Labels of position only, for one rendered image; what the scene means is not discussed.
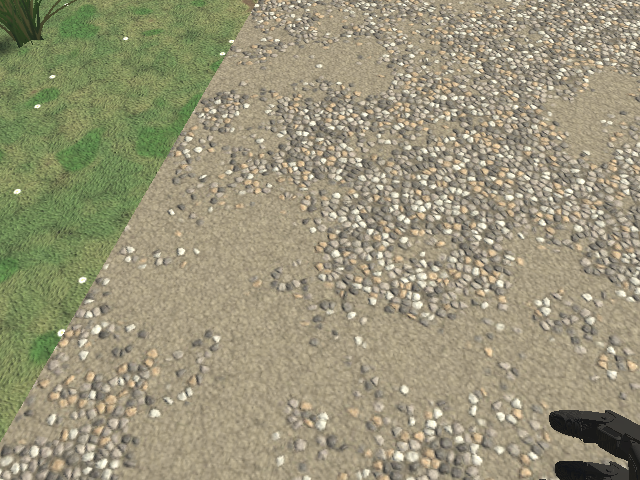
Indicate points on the right robot hand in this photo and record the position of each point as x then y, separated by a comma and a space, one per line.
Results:
612, 432

